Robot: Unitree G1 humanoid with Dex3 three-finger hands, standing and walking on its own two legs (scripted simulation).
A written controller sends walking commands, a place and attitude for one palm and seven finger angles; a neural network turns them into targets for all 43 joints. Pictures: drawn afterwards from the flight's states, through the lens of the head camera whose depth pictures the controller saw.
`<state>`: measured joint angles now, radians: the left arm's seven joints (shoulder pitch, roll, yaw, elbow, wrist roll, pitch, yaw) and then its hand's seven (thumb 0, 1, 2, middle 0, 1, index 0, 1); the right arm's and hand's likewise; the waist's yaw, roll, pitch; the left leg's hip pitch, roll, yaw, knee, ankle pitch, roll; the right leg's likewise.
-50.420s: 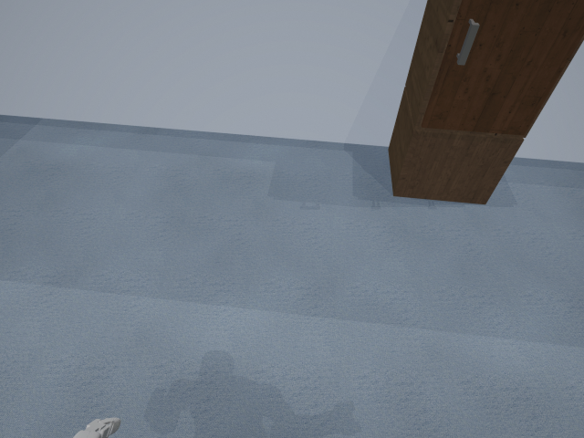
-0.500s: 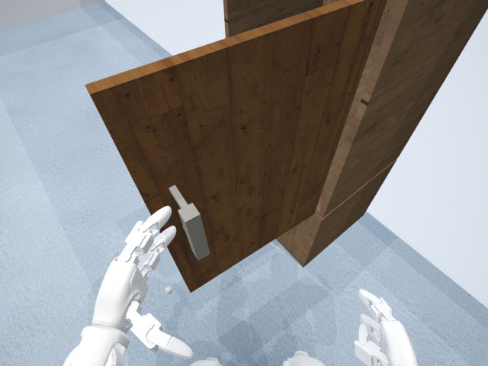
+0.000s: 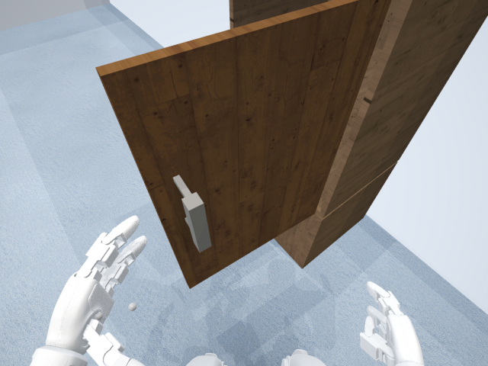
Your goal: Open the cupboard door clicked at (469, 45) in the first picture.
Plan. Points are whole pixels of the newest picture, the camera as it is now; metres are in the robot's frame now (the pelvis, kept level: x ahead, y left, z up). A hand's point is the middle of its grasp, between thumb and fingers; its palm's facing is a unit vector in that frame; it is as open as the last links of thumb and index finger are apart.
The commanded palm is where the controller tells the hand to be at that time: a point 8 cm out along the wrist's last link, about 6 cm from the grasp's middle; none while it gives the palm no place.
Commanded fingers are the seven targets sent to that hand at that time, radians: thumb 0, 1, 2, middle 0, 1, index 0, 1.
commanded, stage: draw the hand back to the body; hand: left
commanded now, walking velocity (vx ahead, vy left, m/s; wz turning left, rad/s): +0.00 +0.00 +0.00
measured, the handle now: (191, 214) +0.33 +0.11 +0.08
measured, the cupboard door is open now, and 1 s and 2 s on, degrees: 85 85 85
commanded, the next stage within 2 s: step back with the hand held close in 1.52 s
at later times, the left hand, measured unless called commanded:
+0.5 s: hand (66, 286) +0.19 +0.22 +0.14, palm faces +0.04 -0.98 -0.20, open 16.0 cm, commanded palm +0.15 +0.27 +0.16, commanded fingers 0.00 -0.19 0.44 -0.16 -0.30 -0.16 -0.30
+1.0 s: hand (7, 222) +0.23 +0.26 +0.21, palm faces +0.38 -0.83 -0.41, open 10.8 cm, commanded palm +0.17 +0.31 +0.23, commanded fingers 0.00 0.69 0.81 -0.19 -0.30 -0.19 -0.30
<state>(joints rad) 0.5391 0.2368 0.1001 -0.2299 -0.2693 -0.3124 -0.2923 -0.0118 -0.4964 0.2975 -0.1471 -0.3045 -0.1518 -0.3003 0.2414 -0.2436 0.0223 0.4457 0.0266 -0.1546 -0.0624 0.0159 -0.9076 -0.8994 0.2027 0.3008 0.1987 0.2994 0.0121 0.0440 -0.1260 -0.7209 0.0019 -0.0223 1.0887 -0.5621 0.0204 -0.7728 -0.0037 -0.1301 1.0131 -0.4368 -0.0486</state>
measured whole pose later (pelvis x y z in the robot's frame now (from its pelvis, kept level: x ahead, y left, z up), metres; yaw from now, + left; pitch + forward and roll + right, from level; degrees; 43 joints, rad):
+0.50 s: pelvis +0.01 +0.02 +0.03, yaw -1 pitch +4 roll -3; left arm 0.54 0.33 0.21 -0.35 -0.23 -0.12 -0.19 -0.01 -0.43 0.33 -0.15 -0.31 -0.16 -0.30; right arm 0.28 -0.24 0.05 0.50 0.04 -0.21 -0.09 0.02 -0.91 -0.90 0.20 0.30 0.20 0.30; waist 0.04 0.05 -0.11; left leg -0.46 0.00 0.00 0.88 -0.49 0.04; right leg -0.51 0.00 -0.11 0.80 -0.36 -0.02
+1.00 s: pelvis +0.04 +0.02 +0.07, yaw -1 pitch -2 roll -1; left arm 0.52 0.34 0.26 -0.43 -0.04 -0.05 0.12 0.00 0.36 0.66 -0.19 -0.31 -0.19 -0.30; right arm 0.21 -0.22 0.05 0.62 0.00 -0.15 -0.08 0.02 -0.91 -0.90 0.20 0.30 0.20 0.30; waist 0.07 0.07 -0.01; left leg -0.10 -0.03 0.02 0.48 -0.34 0.05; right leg -0.18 -0.01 -0.07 0.47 -0.25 -0.01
